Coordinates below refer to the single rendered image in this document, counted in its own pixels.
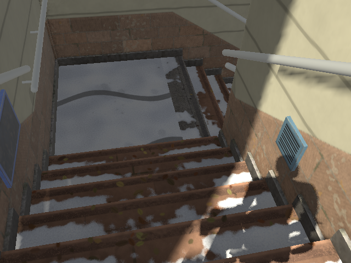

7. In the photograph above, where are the stairs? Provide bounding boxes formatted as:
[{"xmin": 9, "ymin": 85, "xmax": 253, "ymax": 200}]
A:
[
  {"xmin": 0, "ymin": 136, "xmax": 342, "ymax": 263},
  {"xmin": 186, "ymin": 66, "xmax": 232, "ymax": 137}
]

